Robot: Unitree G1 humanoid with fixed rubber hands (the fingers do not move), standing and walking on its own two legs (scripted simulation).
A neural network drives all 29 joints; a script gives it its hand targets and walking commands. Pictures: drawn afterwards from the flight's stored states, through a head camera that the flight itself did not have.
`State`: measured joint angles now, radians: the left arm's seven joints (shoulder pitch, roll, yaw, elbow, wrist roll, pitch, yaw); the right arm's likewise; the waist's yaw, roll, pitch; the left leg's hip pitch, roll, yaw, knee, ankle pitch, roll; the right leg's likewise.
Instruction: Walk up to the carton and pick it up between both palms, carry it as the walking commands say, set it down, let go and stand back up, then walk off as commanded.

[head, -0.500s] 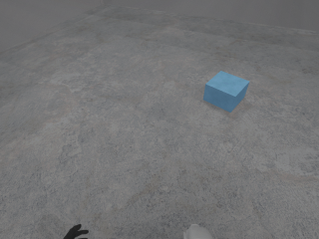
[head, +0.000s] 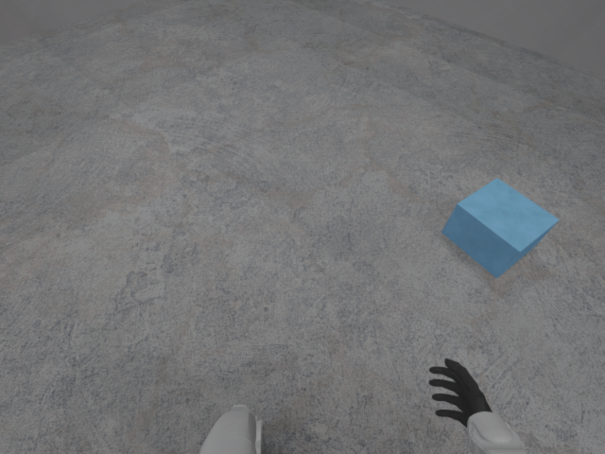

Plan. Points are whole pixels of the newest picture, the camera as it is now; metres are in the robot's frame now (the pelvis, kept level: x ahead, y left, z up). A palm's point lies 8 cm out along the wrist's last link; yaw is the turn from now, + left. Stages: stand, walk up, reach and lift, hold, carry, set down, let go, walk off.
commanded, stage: walk up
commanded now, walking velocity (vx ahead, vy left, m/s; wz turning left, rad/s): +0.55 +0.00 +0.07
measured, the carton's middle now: (497, 226) +1.12 -0.73 -0.68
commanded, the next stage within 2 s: none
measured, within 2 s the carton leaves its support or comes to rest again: neither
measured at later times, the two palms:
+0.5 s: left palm (171, 246) +0.45 +0.30 -0.11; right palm (429, 452) +0.17 -0.16 -0.13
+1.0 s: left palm (149, 284) +0.39 +0.34 -0.15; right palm (409, 211) +0.60 -0.16 -0.10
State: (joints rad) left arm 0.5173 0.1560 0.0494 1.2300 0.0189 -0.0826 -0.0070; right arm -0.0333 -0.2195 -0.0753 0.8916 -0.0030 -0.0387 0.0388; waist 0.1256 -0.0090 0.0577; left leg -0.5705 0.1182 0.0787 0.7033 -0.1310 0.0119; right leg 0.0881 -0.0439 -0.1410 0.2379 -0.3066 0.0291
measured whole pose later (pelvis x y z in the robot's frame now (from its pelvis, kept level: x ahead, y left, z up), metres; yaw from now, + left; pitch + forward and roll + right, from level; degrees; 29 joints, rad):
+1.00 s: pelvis +0.45 +0.10 -0.01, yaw -8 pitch -1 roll -1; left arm 0.38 0.18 0.07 1.09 0.04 0.04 0.01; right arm -0.02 -0.23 -0.06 0.85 0.00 0.00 -0.05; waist 0.08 -0.03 0.13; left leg -0.44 0.07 0.01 0.68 -0.19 -0.03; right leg -0.26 -0.02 -0.02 0.54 -0.26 0.02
